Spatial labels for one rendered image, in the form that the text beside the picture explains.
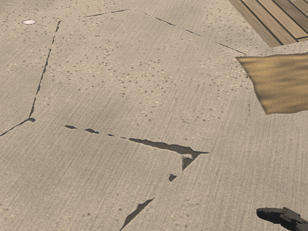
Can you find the robot right hand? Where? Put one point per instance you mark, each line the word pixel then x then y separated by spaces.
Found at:
pixel 285 217

